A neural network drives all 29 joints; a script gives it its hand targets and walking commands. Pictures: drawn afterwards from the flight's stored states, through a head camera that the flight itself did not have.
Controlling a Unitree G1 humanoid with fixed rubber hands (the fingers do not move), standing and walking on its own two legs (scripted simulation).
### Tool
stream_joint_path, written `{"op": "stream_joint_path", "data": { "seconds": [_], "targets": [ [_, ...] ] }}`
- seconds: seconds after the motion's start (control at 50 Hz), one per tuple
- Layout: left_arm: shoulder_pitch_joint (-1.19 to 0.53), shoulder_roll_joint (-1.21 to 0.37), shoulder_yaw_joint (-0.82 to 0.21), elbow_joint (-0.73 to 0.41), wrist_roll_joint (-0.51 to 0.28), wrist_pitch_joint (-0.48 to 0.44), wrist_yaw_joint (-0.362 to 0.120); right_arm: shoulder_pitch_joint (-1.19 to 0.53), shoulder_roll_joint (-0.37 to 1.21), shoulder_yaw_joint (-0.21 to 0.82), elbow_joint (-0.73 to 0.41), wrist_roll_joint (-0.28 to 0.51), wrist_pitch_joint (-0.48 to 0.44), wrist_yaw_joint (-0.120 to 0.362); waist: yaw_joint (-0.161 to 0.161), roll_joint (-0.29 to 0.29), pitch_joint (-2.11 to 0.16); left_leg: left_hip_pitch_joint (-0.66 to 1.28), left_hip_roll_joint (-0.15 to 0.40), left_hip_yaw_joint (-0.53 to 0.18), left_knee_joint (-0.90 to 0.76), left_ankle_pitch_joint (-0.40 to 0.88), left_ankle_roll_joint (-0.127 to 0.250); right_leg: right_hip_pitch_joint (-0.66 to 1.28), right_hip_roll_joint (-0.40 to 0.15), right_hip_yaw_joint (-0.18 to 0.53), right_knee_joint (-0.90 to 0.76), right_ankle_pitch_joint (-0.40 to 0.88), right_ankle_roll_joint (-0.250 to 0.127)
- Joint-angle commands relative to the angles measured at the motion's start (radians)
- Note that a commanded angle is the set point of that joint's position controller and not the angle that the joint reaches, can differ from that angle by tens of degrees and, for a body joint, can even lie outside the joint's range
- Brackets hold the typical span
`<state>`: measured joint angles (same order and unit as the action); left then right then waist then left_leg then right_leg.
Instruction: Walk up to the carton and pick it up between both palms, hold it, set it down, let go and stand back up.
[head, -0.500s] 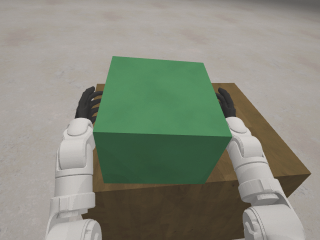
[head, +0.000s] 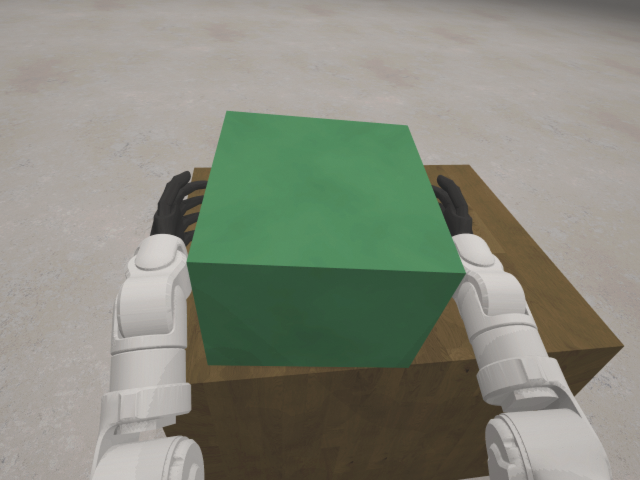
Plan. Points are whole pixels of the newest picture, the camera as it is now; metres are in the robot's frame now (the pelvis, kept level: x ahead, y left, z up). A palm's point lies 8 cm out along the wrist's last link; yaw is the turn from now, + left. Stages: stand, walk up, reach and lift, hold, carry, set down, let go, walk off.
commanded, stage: hold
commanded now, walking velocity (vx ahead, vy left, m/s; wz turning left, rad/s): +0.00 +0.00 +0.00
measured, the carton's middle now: (315, 236) +0.39 +0.01 +0.15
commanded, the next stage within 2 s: none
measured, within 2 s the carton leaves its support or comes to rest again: neither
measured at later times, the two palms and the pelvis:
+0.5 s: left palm (168, 239) +0.34 +0.18 +0.18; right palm (451, 237) +0.36 -0.17 +0.17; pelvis +0.00 +0.00 +0.00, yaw +0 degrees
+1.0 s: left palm (168, 241) +0.34 +0.18 +0.17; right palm (451, 238) +0.36 -0.17 +0.17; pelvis +0.00 +0.00 +0.00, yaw +0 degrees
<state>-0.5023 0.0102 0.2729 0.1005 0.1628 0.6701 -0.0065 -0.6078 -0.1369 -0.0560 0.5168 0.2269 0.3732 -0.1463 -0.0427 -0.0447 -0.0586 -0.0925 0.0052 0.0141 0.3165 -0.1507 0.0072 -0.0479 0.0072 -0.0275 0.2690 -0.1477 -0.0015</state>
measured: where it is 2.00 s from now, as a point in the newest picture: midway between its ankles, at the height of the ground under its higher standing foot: outside the picture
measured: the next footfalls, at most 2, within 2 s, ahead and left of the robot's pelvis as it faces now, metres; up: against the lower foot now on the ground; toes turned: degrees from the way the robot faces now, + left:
none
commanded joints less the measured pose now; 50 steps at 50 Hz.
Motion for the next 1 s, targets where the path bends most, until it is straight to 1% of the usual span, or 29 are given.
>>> {"op": "stream_joint_path", "data": {
  "seconds": [0.0,0.06,0.1,0.18,0.2,0.22,0.24,0.26,0.28,0.34,0.36,0.38,0.42,0.46,0.48,0.5,0.52,0.56,0.62,0.66,0.72,0.74,0.78,0.84,0.88,0.9,0.92,0.96,0.98],
  "targets": [
    [-0.704,-0.526,-0.557,-0.186,-0.138,-0.067,-0.124,-0.827,0.619,0.441,-0.439,0.106,-0.069,0.11,0.004,0.055,-0.41,0.206,-0.042,-0.015,0.015,0.305,-0.037,0.043,0.052,-0.008,-0.012,0.254,0.042],
    [-0.707,-0.514,-0.548,-0.17,-0.137,-0.064,-0.13,-0.815,0.624,0.427,-0.418,0.093,-0.064,0.105,-0.007,0.036,-0.373,0.194,-0.047,-0.015,-0.003,0.253,-0.028,0.031,0.045,-0.005,-0.019,0.225,0.047],
    [-0.706,-0.513,-0.54,-0.162,-0.132,-0.065,-0.135,-0.815,0.624,0.423,-0.412,0.096,-0.062,0.106,-0.008,0.04,-0.36,0.18,-0.048,-0.013,-0.007,0.234,-0.027,0.028,0.042,-0.005,-0.023,0.212,0.048],
    [-0.701,-0.524,-0.555,-0.185,-0.133,-0.069,-0.131,-0.803,0.625,0.433,-0.409,0.097,-0.064,0.108,-0.003,0.056,-0.378,0.198,-0.045,-0.011,0.005,0.275,-0.033,0.039,0.045,-0.008,-0.014,0.245,0.044],
    [-0.707,-0.519,-0.548,-0.186,-0.132,-0.07,-0.133,-0.8,0.627,0.428,-0.413,0.098,-0.063,0.105,-0.004,0.05,-0.367,0.186,-0.049,-0.013,0.002,0.26,-0.03,0.038,0.042,-0.005,-0.018,0.243,0.047],
    [-0.71,-0.525,-0.565,-0.209,-0.14,-0.073,-0.132,-0.806,0.635,0.436,-0.435,0.101,-0.067,0.104,-0.008,0.06,-0.396,0.195,-0.049,-0.014,0.008,0.281,-0.034,0.042,0.045,-0.01,-0.007,0.259,0.045],
    [-0.71,-0.522,-0.563,-0.198,-0.137,-0.073,-0.132,-0.806,0.627,0.438,-0.435,0.1,-0.066,0.103,-0.011,0.061,-0.391,0.196,-0.048,-0.016,0.008,0.277,-0.035,0.039,0.046,-0.011,-0.01,0.253,0.048],
    [-0.713,-0.519,-0.56,-0.193,-0.135,-0.071,-0.132,-0.802,0.627,0.433,-0.423,0.097,-0.063,0.101,-0.007,0.055,-0.375,0.191,-0.048,-0.015,0.006,0.265,-0.034,0.033,0.044,-0.008,-0.015,0.243,0.048],
    [-0.716,-0.519,-0.559,-0.192,-0.136,-0.07,-0.133,-0.801,0.624,0.428,-0.422,0.093,-0.063,0.102,-0.016,0.06,-0.378,0.191,-0.049,-0.016,0.002,0.255,-0.037,0.034,0.042,-0.007,-0.016,0.229,0.048],
    [-0.728,-0.522,-0.551,-0.172,-0.133,-0.072,-0.132,-0.817,0.628,0.418,-0.397,0.087,-0.064,0.11,-0.004,0.049,-0.36,0.174,-0.045,-0.015,-0.013,0.207,-0.027,0.02,0.042,-0.009,-0.023,0.168,0.046],
    [-0.732,-0.525,-0.557,-0.174,-0.14,-0.073,-0.132,-0.82,0.627,0.42,-0.402,0.09,-0.067,0.111,-0.009,0.06,-0.366,0.166,-0.045,-0.014,-0.007,0.213,-0.029,0.025,0.041,-0.007,-0.02,0.174,0.041],
    [-0.742,-0.526,-0.559,-0.182,-0.14,-0.075,-0.129,-0.826,0.631,0.42,-0.405,0.09,-0.068,0.112,-0.006,0.069,-0.381,0.175,-0.044,-0.012,-0.007,0.222,-0.031,0.02,0.044,-0.012,-0.015,0.177,0.042],
    [-0.737,-0.53,-0.572,-0.197,-0.148,-0.075,-0.124,-0.826,0.632,0.432,-0.433,0.098,-0.069,0.11,-0.004,0.064,-0.415,0.198,-0.044,-0.013,0.005,0.26,-0.033,0.024,0.046,-0.012,-0.014,0.209,0.042],
    [-0.726,-0.524,-0.557,-0.165,-0.142,-0.069,-0.125,-0.822,0.626,0.427,-0.408,0.094,-0.062,0.107,-0.006,0.046,-0.378,0.185,-0.046,-0.016,-0.001,0.244,-0.03,0.022,0.046,-0.009,-0.019,0.198,0.046],
    [-0.727,-0.524,-0.551,-0.159,-0.14,-0.07,-0.127,-0.831,0.623,0.425,-0.404,0.092,-0.062,0.109,-0.005,0.042,-0.375,0.18,-0.045,-0.017,-0.005,0.221,-0.026,0.019,0.044,-0.009,-0.021,0.179,0.044],
    [-0.725,-0.519,-0.536,-0.125,-0.134,-0.066,-0.13,-0.821,0.624,0.411,-0.383,0.087,-0.057,0.11,-0.009,0.04,-0.338,0.172,-0.044,-0.015,-0.016,0.198,-0.024,0.009,0.042,-0.008,-0.028,0.151,0.044],
    [-0.734,-0.52,-0.537,-0.131,-0.135,-0.067,-0.133,-0.828,0.619,0.407,-0.381,0.081,-0.059,0.113,-0.009,0.041,-0.344,0.167,-0.043,-0.013,-0.018,0.187,-0.023,0.009,0.042,-0.009,-0.028,0.137,0.042],
    [-0.745,-0.525,-0.547,-0.151,-0.142,-0.072,-0.133,-0.826,0.625,0.412,-0.382,0.085,-0.064,0.116,-0.011,0.058,-0.376,0.182,-0.04,-0.012,-0.011,0.219,-0.028,0.017,0.044,-0.007,-0.022,0.156,0.038],
    [-0.732,-0.535,-0.551,-0.168,-0.137,-0.073,-0.125,-0.833,0.624,0.427,-0.405,0.095,-0.065,0.114,0.003,0.066,-0.396,0.195,-0.042,-0.015,0.006,0.27,-0.035,0.027,0.048,-0.009,-0.016,0.213,0.042],
    [-0.733,-0.525,-0.545,-0.158,-0.135,-0.068,-0.128,-0.827,0.618,0.411,-0.397,0.093,-0.06,0.111,-0.01,0.061,-0.371,0.187,-0.043,-0.014,-0.001,0.25,-0.035,0.021,0.045,-0.005,-0.025,0.195,0.039],
    [-0.713,-0.528,-0.543,-0.158,-0.128,-0.066,-0.128,-0.815,0.616,0.416,-0.382,0.09,-0.062,0.114,-0.006,0.057,-0.369,0.192,-0.04,-0.013,-0.009,0.248,-0.034,0.025,0.048,-0.013,-0.025,0.189,0.04],
    [-0.707,-0.534,-0.556,-0.184,-0.139,-0.067,-0.127,-0.807,0.618,0.422,-0.409,0.099,-0.067,0.114,-0.007,0.058,-0.391,0.205,-0.038,-0.016,-0.002,0.277,-0.036,0.029,0.047,-0.012,-0.02,0.209,0.04],
    [-0.705,-0.53,-0.548,-0.175,-0.131,-0.064,-0.129,-0.803,0.62,0.427,-0.405,0.097,-0.062,0.111,-0.003,0.056,-0.372,0.206,-0.041,-0.016,0.002,0.29,-0.039,0.031,0.05,-0.011,-0.022,0.227,0.044],
    [-0.692,-0.536,-0.567,-0.217,-0.143,-0.065,-0.125,-0.796,0.615,0.438,-0.446,0.106,-0.068,0.108,-0.005,0.058,-0.415,0.228,-0.038,-0.019,0.012,0.334,-0.044,0.043,0.052,-0.015,-0.015,0.267,0.041],
    [-0.692,-0.526,-0.564,-0.212,-0.14,-0.062,-0.128,-0.788,0.61,0.435,-0.447,0.102,-0.062,0.102,-0.015,0.052,-0.383,0.215,-0.043,-0.022,0.012,0.31,-0.043,0.035,0.051,-0.012,-0.018,0.255,0.044],
    [-0.69,-0.525,-0.56,-0.207,-0.137,-0.062,-0.127,-0.792,0.61,0.436,-0.439,0.105,-0.06,0.102,-0.007,0.052,-0.374,0.203,-0.043,-0.017,0.01,0.292,-0.041,0.036,0.05,-0.014,-0.02,0.244,0.045],
    [-0.694,-0.524,-0.56,-0.207,-0.137,-0.062,-0.127,-0.787,0.612,0.436,-0.44,0.099,-0.059,0.103,-0.011,0.05,-0.37,0.199,-0.042,-0.02,0.003,0.283,-0.037,0.037,0.048,-0.009,-0.019,0.235,0.042],
    [-0.684,-0.527,-0.565,-0.208,-0.135,-0.059,-0.128,-0.786,0.611,0.435,-0.435,0.101,-0.06,0.105,-0.01,0.067,-0.365,0.191,-0.044,-0.017,0.002,0.28,-0.04,0.039,0.046,-0.009,-0.021,0.236,0.039],
    [-0.687,-0.529,-0.565,-0.198,-0.133,-0.058,-0.129,-0.785,0.608,0.426,-0.426,0.097,-0.057,0.106,-0.016,0.064,-0.351,0.191,-0.041,-0.019,-0.004,0.273,-0.045,0.034,0.045,-0.007,-0.023,0.219,0.04]
  ]
}}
